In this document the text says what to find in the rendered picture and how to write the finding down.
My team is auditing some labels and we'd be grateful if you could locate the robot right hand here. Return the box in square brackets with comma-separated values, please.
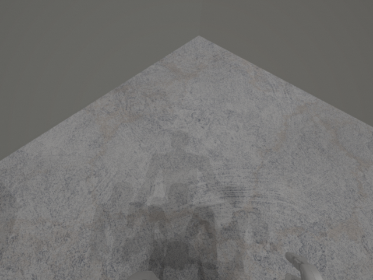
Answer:
[282, 252, 323, 280]

